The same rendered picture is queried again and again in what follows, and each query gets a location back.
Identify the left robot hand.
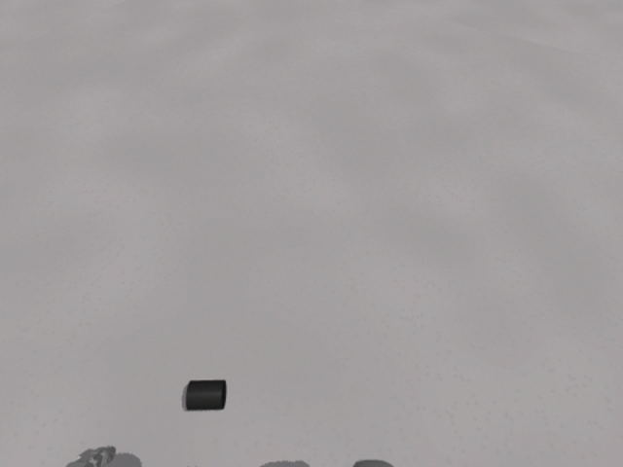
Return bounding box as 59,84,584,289
66,447,116,467

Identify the can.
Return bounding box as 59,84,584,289
186,380,227,411

